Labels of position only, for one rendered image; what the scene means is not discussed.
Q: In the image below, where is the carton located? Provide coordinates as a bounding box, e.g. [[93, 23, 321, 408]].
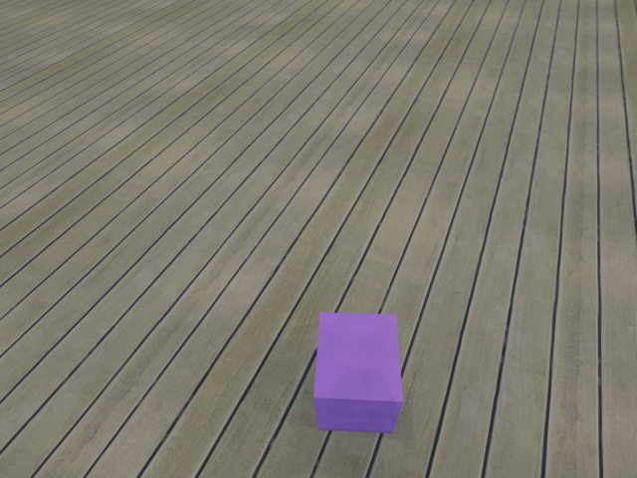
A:
[[314, 313, 403, 434]]

